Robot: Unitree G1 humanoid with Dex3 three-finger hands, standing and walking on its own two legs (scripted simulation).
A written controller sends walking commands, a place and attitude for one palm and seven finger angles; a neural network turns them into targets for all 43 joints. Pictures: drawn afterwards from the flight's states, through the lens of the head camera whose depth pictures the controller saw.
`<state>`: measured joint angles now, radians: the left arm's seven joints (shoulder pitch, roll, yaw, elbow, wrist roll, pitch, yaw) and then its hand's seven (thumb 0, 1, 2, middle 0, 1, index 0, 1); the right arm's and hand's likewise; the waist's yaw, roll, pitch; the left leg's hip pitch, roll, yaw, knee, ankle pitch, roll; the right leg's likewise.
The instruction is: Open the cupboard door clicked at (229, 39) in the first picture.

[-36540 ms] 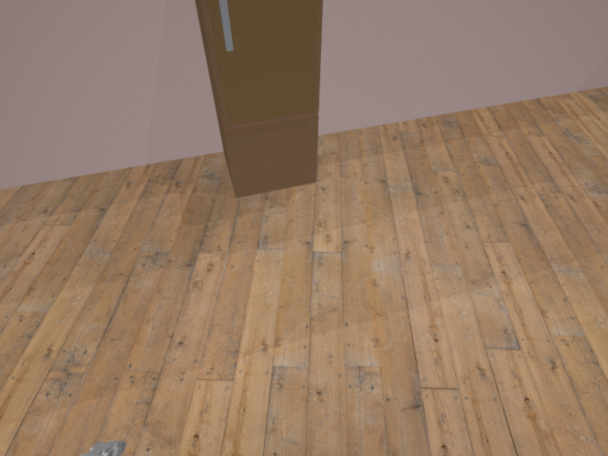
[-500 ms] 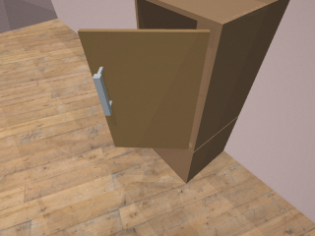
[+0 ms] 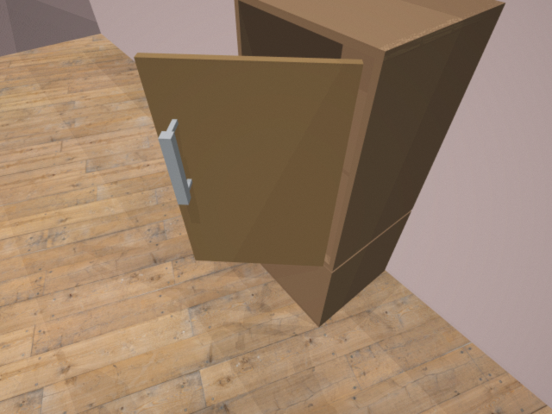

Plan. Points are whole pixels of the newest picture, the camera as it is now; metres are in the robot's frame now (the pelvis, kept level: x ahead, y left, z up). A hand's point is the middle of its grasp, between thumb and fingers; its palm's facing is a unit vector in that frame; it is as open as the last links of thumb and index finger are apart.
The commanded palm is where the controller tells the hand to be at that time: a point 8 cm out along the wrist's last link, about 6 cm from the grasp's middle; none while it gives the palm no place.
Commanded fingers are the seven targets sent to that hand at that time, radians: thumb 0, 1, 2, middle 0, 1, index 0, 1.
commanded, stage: raise the hand with hooked fingers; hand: left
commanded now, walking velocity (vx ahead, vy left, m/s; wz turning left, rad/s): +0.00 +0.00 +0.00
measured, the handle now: (179, 163) +0.55 +0.23 +0.04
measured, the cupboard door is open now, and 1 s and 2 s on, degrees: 48 48 48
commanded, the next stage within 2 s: none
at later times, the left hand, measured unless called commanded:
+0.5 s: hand (136, 401) +0.15 +0.21 -0.05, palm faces +0.10 -0.99 -0.01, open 9.0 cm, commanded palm +0.14 +0.26 -0.03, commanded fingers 0.00 0.29 0.64 -0.24 -0.69 -0.24 -0.69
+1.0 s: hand (106, 336) +0.22 +0.26 +0.00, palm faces +0.02 -1.00 -0.07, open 12.1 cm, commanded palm +0.19 +0.31 +0.02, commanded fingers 0.00 -0.29 0.39 -0.28 -1.07 -0.28 -1.07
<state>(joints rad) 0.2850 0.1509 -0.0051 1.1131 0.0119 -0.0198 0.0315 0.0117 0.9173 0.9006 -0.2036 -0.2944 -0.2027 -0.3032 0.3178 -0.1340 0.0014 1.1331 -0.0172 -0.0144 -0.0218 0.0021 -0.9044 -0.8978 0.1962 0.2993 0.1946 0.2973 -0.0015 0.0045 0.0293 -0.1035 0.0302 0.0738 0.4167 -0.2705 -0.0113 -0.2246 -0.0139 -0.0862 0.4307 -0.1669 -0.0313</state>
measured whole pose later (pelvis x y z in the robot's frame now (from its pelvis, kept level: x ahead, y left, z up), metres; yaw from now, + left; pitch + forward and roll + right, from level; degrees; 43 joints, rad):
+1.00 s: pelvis +0.00 +0.04 -0.06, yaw +3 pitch +10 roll -2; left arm 0.32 0.30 0.26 0.00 -0.30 -0.28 -0.34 0.00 -0.07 0.49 -0.27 -0.92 -0.27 -0.93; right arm 0.30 -0.27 0.02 0.54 0.03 -0.24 -0.05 0.01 -0.90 -0.90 0.20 0.30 0.20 0.30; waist -0.01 0.02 -0.09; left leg -0.64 0.01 0.01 0.99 -0.53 0.04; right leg -0.70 -0.04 -0.09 0.91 -0.38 0.01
